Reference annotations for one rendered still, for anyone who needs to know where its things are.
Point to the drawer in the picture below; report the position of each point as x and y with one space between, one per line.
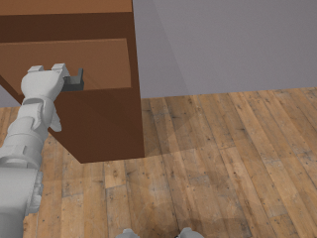
105 62

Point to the cabinet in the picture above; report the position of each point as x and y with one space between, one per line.
97 125

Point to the robot shin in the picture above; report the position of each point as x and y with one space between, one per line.
128 230
186 229

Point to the robot left hand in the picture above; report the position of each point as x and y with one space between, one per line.
47 83

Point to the robot right shin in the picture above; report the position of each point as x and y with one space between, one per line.
186 229

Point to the handle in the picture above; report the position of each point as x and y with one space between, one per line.
73 83

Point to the robot left forearm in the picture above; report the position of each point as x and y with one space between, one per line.
22 147

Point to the robot left shin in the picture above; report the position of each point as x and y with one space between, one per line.
128 230

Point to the left robot upper arm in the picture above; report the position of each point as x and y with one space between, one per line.
21 191

